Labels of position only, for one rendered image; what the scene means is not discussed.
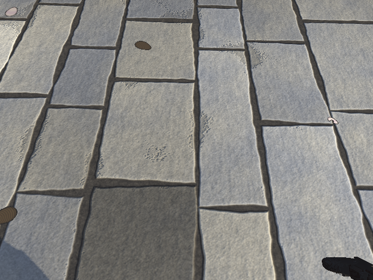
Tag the robot right hand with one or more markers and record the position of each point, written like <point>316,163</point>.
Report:
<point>356,268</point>

